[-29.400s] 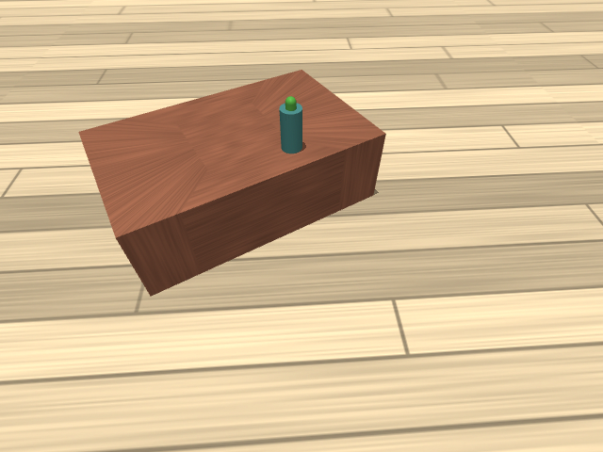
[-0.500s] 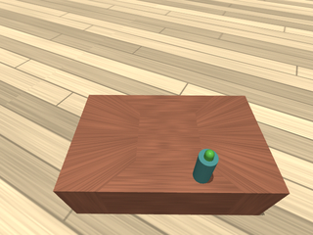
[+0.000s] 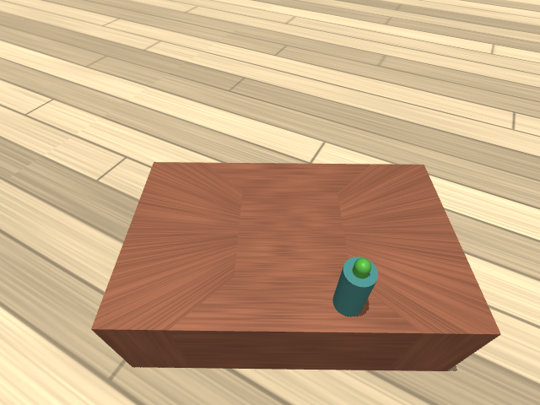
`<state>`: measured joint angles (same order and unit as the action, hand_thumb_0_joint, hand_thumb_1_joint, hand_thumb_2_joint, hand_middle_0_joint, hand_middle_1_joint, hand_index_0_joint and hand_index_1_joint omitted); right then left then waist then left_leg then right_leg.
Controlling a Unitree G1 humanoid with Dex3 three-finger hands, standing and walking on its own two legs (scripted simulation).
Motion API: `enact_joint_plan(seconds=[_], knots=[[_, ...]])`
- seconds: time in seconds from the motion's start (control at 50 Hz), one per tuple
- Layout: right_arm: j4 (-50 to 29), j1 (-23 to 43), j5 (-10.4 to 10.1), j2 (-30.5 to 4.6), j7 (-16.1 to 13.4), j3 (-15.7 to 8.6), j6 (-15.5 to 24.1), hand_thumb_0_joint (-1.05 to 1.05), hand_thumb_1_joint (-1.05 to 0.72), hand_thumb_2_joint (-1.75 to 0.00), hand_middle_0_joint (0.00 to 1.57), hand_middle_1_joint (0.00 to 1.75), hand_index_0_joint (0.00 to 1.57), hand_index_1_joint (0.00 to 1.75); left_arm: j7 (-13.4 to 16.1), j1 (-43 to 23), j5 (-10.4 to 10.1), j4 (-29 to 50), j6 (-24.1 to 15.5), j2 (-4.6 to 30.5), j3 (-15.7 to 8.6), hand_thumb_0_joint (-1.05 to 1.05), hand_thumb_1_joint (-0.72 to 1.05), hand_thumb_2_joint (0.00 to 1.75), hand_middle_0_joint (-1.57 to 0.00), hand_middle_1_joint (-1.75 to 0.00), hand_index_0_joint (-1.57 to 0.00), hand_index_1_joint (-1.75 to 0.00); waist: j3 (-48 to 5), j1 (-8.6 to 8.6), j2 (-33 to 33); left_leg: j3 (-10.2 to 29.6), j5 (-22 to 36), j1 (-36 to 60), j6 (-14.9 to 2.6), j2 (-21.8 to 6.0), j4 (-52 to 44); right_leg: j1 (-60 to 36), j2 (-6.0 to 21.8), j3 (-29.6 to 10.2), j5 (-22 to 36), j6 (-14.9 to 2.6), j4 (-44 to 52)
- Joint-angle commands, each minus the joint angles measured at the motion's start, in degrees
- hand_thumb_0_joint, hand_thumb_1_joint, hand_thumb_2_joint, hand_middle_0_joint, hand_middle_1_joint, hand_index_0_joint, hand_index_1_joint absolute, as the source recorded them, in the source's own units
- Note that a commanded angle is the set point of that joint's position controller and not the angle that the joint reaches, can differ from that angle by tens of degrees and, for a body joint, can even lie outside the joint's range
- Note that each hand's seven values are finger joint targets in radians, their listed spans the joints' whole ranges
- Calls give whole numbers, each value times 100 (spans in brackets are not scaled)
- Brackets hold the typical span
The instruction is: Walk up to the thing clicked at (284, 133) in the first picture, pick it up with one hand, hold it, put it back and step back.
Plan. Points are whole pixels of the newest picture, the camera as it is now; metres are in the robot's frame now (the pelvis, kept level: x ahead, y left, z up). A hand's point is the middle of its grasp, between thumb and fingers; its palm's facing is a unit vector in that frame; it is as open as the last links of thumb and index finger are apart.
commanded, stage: stand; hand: right
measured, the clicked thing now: (355, 284) +0.47 -0.22 -0.31
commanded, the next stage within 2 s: step back in 0.10 s
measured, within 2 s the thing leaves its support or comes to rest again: neither
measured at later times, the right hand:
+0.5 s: hand out of the picture -0.01 -0.24 -0.16, palm faces -0.03 +0.90 -0.44, open 7.4 cm
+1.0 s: hand out of the picture -0.06 -0.22 -0.17, palm faces +0.06 +0.93 -0.36, open 7.4 cm
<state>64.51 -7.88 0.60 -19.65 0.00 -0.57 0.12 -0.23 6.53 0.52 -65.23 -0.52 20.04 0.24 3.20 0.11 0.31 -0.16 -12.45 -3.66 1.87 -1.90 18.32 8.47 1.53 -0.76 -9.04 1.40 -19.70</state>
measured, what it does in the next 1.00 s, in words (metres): walks backwards: right foot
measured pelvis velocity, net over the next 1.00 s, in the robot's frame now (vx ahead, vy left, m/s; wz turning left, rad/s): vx -0.14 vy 0.04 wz -0.09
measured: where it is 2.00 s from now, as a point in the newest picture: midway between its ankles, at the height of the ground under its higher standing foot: outside the picture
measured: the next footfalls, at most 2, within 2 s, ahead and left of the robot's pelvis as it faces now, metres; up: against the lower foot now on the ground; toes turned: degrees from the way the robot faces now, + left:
right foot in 0.82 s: -0.10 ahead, -0.07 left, +0.00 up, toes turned -1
left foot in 1.16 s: -0.15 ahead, +0.17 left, +0.00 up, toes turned -4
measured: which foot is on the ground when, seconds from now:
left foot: down 0.00-0.86, up 0.88-1.00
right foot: down 0.00-0.42, up 0.44-0.80, down 0.82-1.00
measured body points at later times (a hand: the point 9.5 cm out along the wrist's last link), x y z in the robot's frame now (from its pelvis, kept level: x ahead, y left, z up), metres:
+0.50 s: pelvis -0.07 +0.04 -0.03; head +0.01 +0.07 +0.41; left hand +0.08 +0.36 -0.16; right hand -0.01 -0.28 -0.13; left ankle -0.09 +0.14 -0.75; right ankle -0.01 -0.12 -0.72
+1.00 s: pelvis -0.14 +0.04 -0.01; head -0.08 +0.03 +0.43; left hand -0.01 +0.34 -0.13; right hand -0.06 -0.27 -0.14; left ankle -0.16 +0.18 -0.68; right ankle -0.14 -0.07 -0.75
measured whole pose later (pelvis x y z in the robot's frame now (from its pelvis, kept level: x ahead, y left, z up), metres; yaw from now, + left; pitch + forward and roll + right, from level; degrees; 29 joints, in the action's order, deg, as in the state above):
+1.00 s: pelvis -0.14 +0.04 -0.01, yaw -5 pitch -1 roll +2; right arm 50.5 -6.9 -0.5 -21.1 -1.3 -2.2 -2.8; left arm 0.5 7.5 1.4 -47.4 2.5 19.7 -3.5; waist 9.5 -0.7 0.3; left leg 5.6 -31.7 -23.5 0.0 5.7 61.3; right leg 15.4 -0.8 -4.4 -16.1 -1.6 -32.8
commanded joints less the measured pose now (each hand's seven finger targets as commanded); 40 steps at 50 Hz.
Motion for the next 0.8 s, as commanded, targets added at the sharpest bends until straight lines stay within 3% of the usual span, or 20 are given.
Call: enact_joint_plan(seconds=[0.0, 0.06, 0.08, 0.16, 0.22, 0.26, 0.28, 0.32, 0.36, 0.38, 0.4, 0.42, 0.44, 0.46, 0.5, 0.56, 0.64, 0.68, 0.72, 0.78], knots=[[-318, 122, 0, -1238, -60, -207, 141, 0, -90, -90, 20, 30, 20, 30, 58, -189, -13, 334, -113, 1193, -213, 0, 90, 90, -20, -30, -20, -30, -398, -6, -99, 344, 834, -221, -232, -589, -301, -346, 579, -429, 1022, -260, 163], [-327, 88, 4, -1225, -63, -203, 143, 0, -90, -90, 20, 30, 20, 30, 67, -193, -8, 344, -105, 1238, -233, 0, 90, 90, -20, -30, -20, -30, -335, 7, -61, 316, 706, -277, -226, -567, -360, -283, 573, -424, 899, -244, 206], [-411, 381, -15, -1518, -38, -335, 28, 0, -90, -90, 20, 30, 20, 30, 88, -218, -86, 534, -40, 1547, -508, 0, 90, 90, -20, -30, -20, -30, 311, -93, -53, 397, 1444, -577, -396, -485, 213, 292, 437, -485, 1724, -238, -238], [-649, 202, -90, -1395, -31, -386, -74, 0, -90, -90, 20, 30, 20, 30, 126, -119, -84, 782, 18, 1485, -562, 0, 90, 90, -20, -30, -20, -30, -396, -19, 103, 228, 1538, -457, -487, -371, 909, 137, 543, -538, 2116, -538, -472], [-780, 50, -86, -1261, -29, -402, -156, 0, -90, -90, 20, 30, 20, 30, 128, -276, -49, 1035, 65, 1666, -642, 0, 90, 90, -20, -30, -20, -30, -843, -5, 575, -36, 599, -592, -382, 102, 1933, 188, 1150, -1190, 2151, -1051, -260], [-881, -103, -53, -1216, -10, -451, -241, 0, -90, -90, 20, 30, 20, 30, 150, -474, 49, 1280, 93, 1776, -674, 0, 90, 90, -20, -30, -20, -30, -832, -8, 1038, -56, -1527, -886, -385, 441, 2968, 413, 1689, -1651, 2115, -1521, -124], [-934, -212, -32, -1213, 10, -465, -280, 0, -90, -90, 20, 30, 20, 30, 146, -520, 116, 1380, 102, 1818, -693, 0, 90, 90, -20, -30, -20, -30, -795, -9, 1156, 104, -2021, -906, -440, 405, 3394, 708, 1799, -1687, 1966, -1641, -155], [-964, -585, -74, -1238, 42, -493, -284, 0, -90, -90, 20, 30, 20, 30, 158, -927, 140, 1586, 138, 1773, -684, 0, 90, 90, -20, -30, -20, -30, -802, 239, 1308, 386, -1890, -752, -543, 192, 3114, 1021, 1657, -1369, 1800, -1437, -455], [-993, -691, -66, -1300, 20, -534, -200, 0, -90, -90, 20, 30, 20, 30, 172, -1051, 132, 1711, 189, 1581, -608, 0, 90, 90, -20, -30, -20, -30, -863, 350, 1002, 268, -674, -726, -539, 101, 1873, 897, 1111, -944, 1621, -1018, -1169], [-1077, -647, 46, -1556, -17, -598, -157, 0, -90, -90, 20, 30, 20, 30, 163, -993, 80, 1816, 231, 1423, -558, 0, 90, 90, -20, -30, -20, -30, -697, 380, -28, 885, 902, -766, -539, -468, 774, 1169, 491, -568, 834, -636, -1968], [-1095, -501, 115, -1970, -37, -713, -116, 0, -90, -90, 20, 30, 20, 30, 184, -954, 32, 1897, 260, 1121, -515, 0, 90, 90, -20, -30, -20, -30, -493, 321, -1188, 2076, 2347, -467, -703, -1219, 152, 1902, -546, -293, -747, -331, -2937], [-1193, -424, 194, -2069, -71, -736, -79, 0, -90, -90, 20, 30, 20, 30, 233, -754, 44, 1853, 314, 1091, -543, 0, 90, 90, -20, -30, -20, -30, -462, 177, -1015, 2306, 3175, -251, -872, -1496, 250, 2297, -823, -790, -2359, -294, -3460], [-1240, -279, 206, -1895, -89, -706, -71, 0, -90, -90, 20, 30, 20, 30, 234, -387, 44, 1779, 364, 1142, -533, 0, 90, 90, -20, -30, -20, -30, -514, -21, -500, 1756, 3708, -180, -933, -1385, 577, 2208, -746, -956, -2376, -322, -3855], [-1392, -181, 172, -2091, -104, -717, -84, 0, -90, -90, 20, 30, 20, 30, 268, -312, 43, 1787, 355, 1068, -538, 0, 90, 90, -20, -30, -20, -30, -621, 118, -1158, 2197, 3680, -413, -1113, -1744, 413, 2191, -894, -1037, -2593, -290, -4202], [-1532, 256, 177, -1941, -168, -711, -46, 0, -90, -90, 20, 30, 20, 30, 289, -449, 66, 1684, 365, 1284, -614, 0, 90, 90, -20, -30, -20, -30, -397, 55, -1223, 2026, 2973, -716, -1411, -1669, 357, 2077, -781, -1188, -2261, -227, -4885], [-1680, 315, 153, -1506, -229, -601, -15, 0, -90, -90, 20, 30, 20, 30, 226, -10, 30, 1733, 338, 1277, -638, 0, 90, 90, -20, -30, -20, -30, -445, -164, -858, 1138, 3484, 96, -1182, -1032, 926, 2460, -812, -1076, -1699, -177, -4921], [-1593, -388, 51, -1469, -278, -643, -36, 0, -90, -90, 20, 30, 20, 30, 179, -310, 76, 2052, 249, 1143, -645, 0, 90, 90, -20, -30, -20, -30, -616, 228, -712, 1248, 3644, 1029, -1170, -1050, 1138, 2422, -665, -823, -1754, 0, -3556], [-1643, -456, 39, -1562, -281, -668, -47, 0, -90, -90, 20, 30, 20, 30, 175, -274, 76, 2118, 226, 1115, -639, 0, 90, 90, -20, -30, -20, -30, -708, 294, -702, 1244, 3543, 1030, -1360, -1196, 1206, 2088, -498, -614, -1778, -6, -2840], [-1720, -323, 30, -1624, -248, -653, -63, 0, -90, -90, 20, 30, 20, 30, 154, -60, 74, 2088, 200, 1074, -658, 0, 90, 90, -20, -30, -20, -30, -793, 210, -864, 1111, 3294, 694, -1294, -1132, 1295, 1471, -367, -289, -1637, -99, -2017], [-1806, -40, -33, -1576, -201, -625, -130, 0, -90, -90, 20, 30, 20, 30, 155, 483, 122, 1870, 134, 1001, -700, 0, 90, 90, -20, -30, -20, -30, -1042, -51, -594, 793, 2792, 187, -1019, -900, 1922, 419, -332, -96, 31, -289, -174]])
